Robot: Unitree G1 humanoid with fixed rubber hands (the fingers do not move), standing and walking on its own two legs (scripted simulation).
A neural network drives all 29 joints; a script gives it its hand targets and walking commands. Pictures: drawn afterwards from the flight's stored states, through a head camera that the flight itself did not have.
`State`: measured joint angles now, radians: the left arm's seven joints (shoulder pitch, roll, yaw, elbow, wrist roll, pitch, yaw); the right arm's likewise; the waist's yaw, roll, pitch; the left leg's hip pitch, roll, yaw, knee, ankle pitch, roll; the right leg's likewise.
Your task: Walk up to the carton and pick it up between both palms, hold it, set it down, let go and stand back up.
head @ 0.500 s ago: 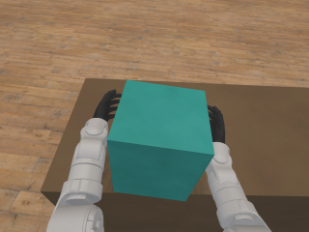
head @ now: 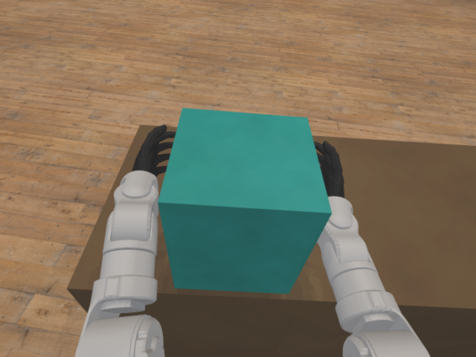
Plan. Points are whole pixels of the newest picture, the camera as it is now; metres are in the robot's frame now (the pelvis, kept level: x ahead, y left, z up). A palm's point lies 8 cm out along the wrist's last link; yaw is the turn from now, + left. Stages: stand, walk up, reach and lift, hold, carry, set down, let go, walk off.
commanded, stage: reach and lift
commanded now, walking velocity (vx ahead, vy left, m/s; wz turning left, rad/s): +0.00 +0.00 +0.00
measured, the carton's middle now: (238, 206) +0.36 -0.04 +0.08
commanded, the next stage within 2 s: hold in 1.50 s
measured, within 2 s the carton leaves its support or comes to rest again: neither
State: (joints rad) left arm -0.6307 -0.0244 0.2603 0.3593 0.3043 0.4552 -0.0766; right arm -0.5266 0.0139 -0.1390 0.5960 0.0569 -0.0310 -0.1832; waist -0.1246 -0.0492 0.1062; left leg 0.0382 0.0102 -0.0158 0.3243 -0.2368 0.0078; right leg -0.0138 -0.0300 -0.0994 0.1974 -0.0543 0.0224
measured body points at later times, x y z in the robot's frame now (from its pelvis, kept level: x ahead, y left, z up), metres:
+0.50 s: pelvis -0.01 -0.01 +0.00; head -0.03 +0.02 +0.45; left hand +0.39 +0.12 +0.18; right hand +0.36 -0.18 +0.16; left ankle -0.03 +0.11 -0.75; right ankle +0.04 -0.14 -0.75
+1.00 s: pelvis -0.01 -0.01 +0.00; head -0.04 +0.01 +0.45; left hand +0.39 +0.13 +0.20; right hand +0.37 -0.18 +0.18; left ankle -0.03 +0.11 -0.75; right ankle +0.04 -0.14 -0.75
